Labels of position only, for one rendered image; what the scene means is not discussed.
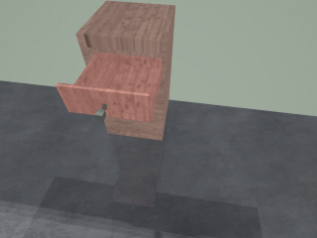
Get cabinet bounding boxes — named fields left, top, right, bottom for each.
left=75, top=0, right=175, bottom=141

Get drawer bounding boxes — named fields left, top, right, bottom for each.
left=55, top=53, right=161, bottom=122

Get handle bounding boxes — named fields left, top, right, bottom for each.
left=94, top=103, right=107, bottom=121

